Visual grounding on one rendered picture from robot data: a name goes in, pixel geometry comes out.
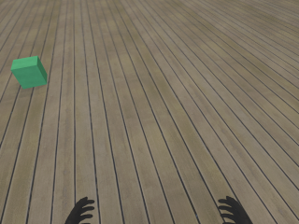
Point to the robot right hand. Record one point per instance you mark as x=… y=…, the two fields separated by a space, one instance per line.
x=239 y=216

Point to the robot left hand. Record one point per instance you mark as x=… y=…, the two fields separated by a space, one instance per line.
x=75 y=215

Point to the carton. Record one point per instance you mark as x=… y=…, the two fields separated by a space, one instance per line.
x=29 y=72

